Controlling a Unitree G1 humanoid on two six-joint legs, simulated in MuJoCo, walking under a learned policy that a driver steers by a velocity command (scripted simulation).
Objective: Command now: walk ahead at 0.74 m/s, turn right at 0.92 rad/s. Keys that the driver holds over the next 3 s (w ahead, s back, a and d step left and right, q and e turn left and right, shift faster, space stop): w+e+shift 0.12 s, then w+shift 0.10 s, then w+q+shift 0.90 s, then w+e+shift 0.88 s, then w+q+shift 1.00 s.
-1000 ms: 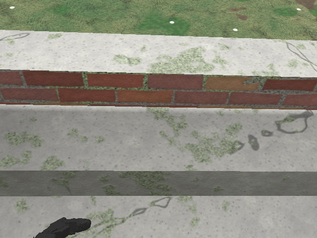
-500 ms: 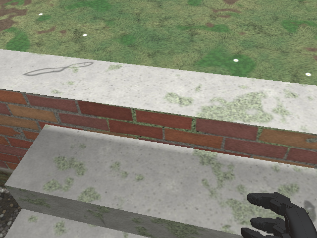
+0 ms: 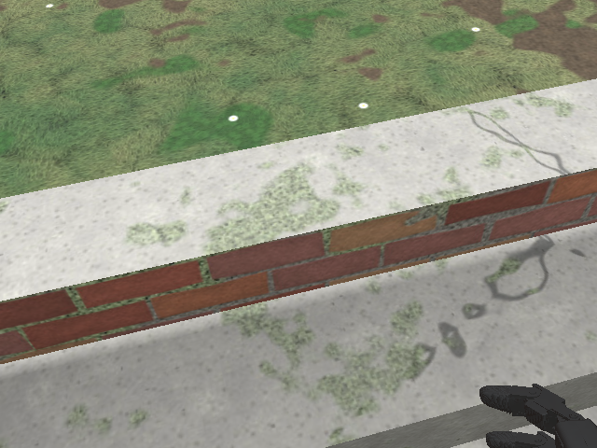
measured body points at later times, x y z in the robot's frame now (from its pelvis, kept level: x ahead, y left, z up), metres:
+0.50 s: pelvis +0.21 +0.01 +0.18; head +0.22 +0.05 +0.62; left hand +0.53 +0.06 +0.17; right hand +0.04 -0.14 +0.06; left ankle +0.07 +0.19 -0.56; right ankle +0.29 -0.15 -0.50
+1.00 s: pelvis +0.51 +0.03 +0.27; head +0.48 +0.05 +0.72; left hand +0.61 +0.30 +0.17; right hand +0.70 -0.17 +0.18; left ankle +0.50 +0.08 -0.40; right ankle +0.43 -0.15 -0.18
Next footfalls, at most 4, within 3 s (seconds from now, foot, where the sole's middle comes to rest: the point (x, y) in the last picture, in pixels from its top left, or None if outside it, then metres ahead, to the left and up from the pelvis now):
0.06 left None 0.11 0.18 -0.60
0.56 right None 0.30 -0.16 -0.61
0.88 left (286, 368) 0.54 0.08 -0.43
1.26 right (296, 162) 0.89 0.06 -0.26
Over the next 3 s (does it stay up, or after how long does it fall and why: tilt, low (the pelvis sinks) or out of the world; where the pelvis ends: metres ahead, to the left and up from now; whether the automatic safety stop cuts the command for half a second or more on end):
stays up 2.22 0.28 0.48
